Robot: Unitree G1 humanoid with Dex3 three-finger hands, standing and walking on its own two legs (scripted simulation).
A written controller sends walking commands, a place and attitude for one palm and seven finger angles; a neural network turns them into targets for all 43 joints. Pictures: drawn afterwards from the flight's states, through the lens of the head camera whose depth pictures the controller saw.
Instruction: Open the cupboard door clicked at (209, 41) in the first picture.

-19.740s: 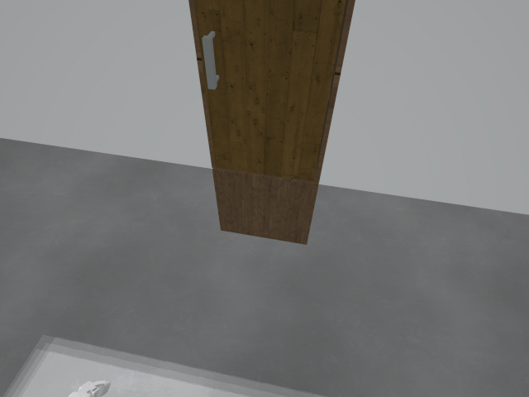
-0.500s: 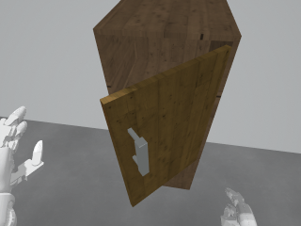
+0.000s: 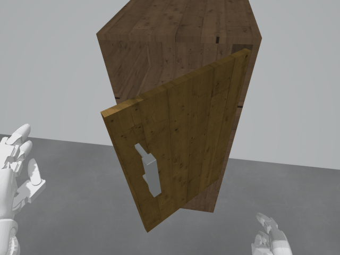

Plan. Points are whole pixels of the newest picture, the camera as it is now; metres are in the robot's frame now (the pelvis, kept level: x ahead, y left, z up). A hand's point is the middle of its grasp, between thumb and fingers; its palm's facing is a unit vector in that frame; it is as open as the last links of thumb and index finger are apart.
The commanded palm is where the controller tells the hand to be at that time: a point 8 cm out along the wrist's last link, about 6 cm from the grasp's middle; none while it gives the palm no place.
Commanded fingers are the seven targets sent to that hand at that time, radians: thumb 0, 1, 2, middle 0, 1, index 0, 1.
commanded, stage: step back with the hand held close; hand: left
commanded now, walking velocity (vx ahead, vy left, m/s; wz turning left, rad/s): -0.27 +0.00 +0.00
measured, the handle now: (147, 170) +0.28 +0.09 +0.08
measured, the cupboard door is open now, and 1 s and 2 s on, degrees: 45 45 45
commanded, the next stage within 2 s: stop stepping back and stand still in 0.82 s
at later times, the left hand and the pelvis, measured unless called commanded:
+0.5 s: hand out of the picture +0.12 +0.30 +0.15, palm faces +0.36 -0.78 -0.51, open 7.4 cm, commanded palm +0.06 +0.34 +0.17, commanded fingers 0.00 0.90 0.90 -0.20 -0.30 -0.20 -0.30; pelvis -0.09 +0.04 -0.01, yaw -2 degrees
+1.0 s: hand out of the picture -0.03 +0.32 +0.17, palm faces +0.47 -0.79 -0.39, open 7.4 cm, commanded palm -0.09 +0.36 +0.17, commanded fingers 0.00 0.90 0.90 -0.20 -0.30 -0.20 -0.30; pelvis -0.23 +0.06 -0.01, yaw +0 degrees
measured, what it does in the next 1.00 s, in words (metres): walks backwards: left foot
